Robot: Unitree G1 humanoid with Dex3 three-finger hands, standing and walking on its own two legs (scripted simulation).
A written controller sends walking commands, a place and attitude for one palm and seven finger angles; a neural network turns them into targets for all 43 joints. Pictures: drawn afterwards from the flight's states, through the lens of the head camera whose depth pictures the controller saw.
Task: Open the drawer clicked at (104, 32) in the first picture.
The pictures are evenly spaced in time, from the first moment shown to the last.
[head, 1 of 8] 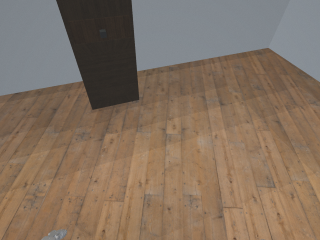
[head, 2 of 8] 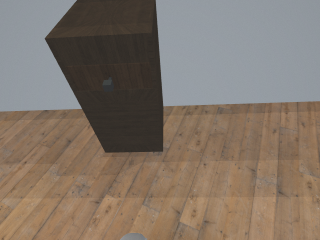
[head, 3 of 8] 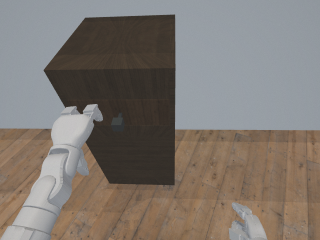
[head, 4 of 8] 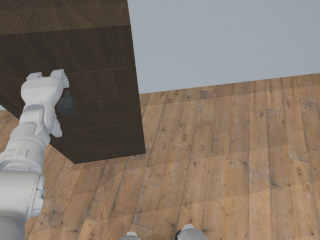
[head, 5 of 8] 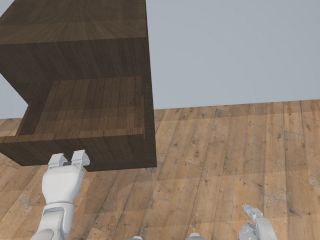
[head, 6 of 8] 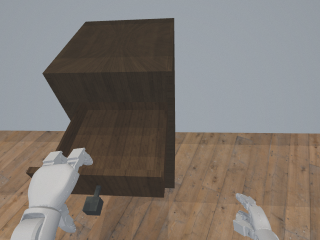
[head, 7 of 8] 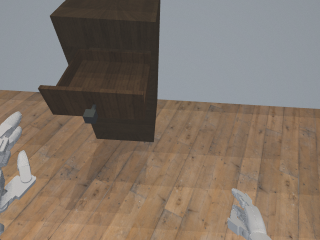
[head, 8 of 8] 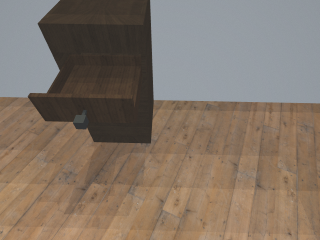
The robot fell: no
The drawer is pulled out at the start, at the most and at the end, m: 0.00 0.30 0.29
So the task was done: yes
